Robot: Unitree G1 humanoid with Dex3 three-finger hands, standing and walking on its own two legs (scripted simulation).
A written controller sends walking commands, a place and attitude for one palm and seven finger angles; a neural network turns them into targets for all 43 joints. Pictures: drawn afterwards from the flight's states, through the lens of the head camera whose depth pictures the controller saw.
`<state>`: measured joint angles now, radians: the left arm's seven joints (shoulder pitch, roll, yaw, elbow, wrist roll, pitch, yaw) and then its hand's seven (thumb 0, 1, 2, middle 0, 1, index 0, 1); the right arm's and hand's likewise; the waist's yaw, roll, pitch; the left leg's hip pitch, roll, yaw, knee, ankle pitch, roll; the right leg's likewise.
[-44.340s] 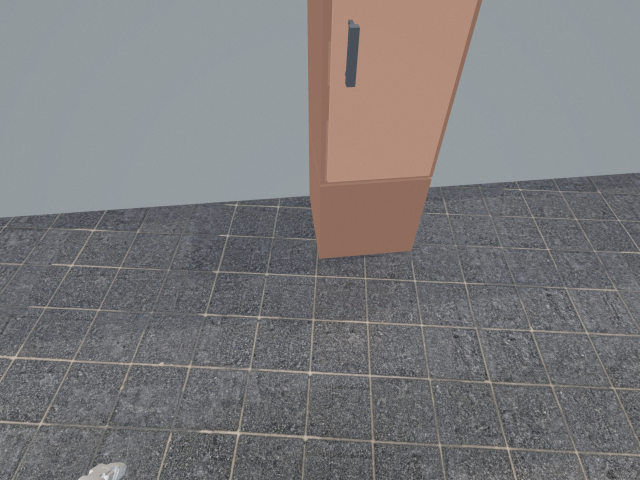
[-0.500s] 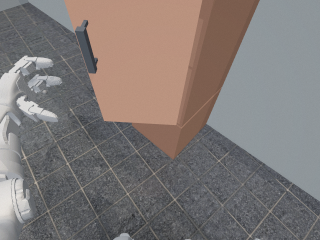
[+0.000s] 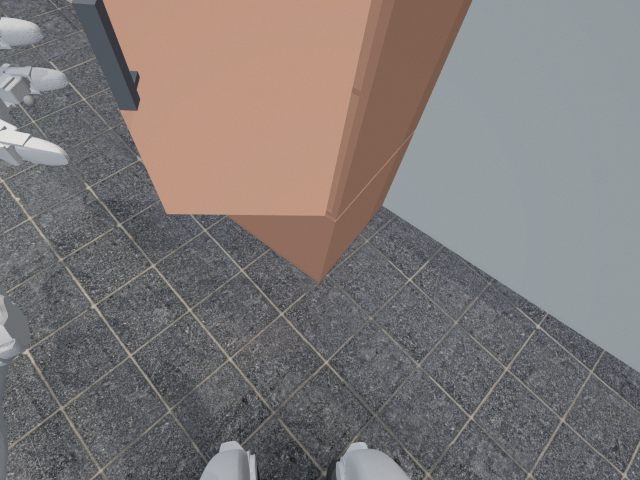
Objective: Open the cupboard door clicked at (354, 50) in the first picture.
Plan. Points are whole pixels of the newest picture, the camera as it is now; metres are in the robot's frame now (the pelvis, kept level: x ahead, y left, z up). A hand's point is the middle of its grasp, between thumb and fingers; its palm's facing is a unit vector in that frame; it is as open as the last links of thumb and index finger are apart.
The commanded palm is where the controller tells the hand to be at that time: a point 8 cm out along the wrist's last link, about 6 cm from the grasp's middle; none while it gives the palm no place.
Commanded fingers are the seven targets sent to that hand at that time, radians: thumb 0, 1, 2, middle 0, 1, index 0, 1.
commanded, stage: move the hooked fingers beside the handle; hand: left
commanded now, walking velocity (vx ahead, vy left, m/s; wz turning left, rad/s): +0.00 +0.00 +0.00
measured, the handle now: (114, 47) +0.62 +0.21 +0.12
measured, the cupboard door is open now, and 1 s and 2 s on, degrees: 39 39 39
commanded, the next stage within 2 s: slide the fingers in behind the handle in 1.42 s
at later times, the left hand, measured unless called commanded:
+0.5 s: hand (46, 61) +0.57 +0.27 +0.14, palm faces -0.03 -1.00 -0.01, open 14.0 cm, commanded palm +0.56 +0.31 +0.12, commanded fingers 0.00 -0.50 0.30 -0.30 -1.20 -0.30 -1.20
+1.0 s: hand (39, 71) +0.56 +0.27 +0.14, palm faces -0.02 -1.00 +0.00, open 14.0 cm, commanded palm +0.55 +0.31 +0.12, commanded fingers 0.00 -0.50 0.30 -0.30 -1.20 -0.30 -1.20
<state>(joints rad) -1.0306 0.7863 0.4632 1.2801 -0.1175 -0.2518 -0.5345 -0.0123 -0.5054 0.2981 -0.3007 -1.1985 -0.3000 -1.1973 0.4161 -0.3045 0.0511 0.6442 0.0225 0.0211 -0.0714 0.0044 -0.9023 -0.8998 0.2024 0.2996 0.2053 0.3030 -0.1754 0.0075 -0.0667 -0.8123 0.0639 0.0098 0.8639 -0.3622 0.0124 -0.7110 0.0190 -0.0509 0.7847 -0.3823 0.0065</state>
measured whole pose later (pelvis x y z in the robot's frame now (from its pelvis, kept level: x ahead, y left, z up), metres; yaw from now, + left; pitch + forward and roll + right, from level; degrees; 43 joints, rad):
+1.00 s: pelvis +0.02 +0.01 +0.00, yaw -1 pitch +22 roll -5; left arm -1.11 0.86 0.50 1.30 -0.05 -0.21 -0.49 -0.01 -0.50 0.30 -0.30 -1.20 -0.30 -1.20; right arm 0.43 -0.29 0.07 0.59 0.00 0.10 -0.03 0.00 -0.90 -0.90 0.20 0.30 0.21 0.30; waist -0.23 0.03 -0.09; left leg -0.88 0.08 0.00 0.91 -0.41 0.02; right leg -0.76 0.04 -0.05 0.77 -0.40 0.02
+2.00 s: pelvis +0.02 +0.01 -0.01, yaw -1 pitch +23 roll -5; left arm -1.15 0.82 0.46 1.29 -0.03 -0.21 -0.41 -0.01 -0.50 0.30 -0.30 -1.20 -0.30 -1.20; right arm 0.48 -0.27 0.06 0.62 -0.01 0.08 -0.02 0.00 -0.90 -0.90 0.20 0.30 0.21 0.30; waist -0.25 0.04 -0.09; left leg -0.92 0.08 0.00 0.92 -0.41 0.02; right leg -0.79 0.04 -0.05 0.79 -0.40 0.02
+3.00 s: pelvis +0.01 +0.00 -0.01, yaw -1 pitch +22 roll -5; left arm -1.16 0.73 0.43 1.31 -0.04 -0.23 -0.32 -0.01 -0.50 0.30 -0.31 -1.20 -0.32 -1.22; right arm 0.48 -0.27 0.05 0.64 -0.02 0.05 -0.01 0.00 -0.90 -0.90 0.20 0.30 0.20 0.30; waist -0.25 0.04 -0.09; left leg -0.91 0.08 0.00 0.91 -0.40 0.01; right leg -0.79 0.04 -0.05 0.80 -0.40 0.01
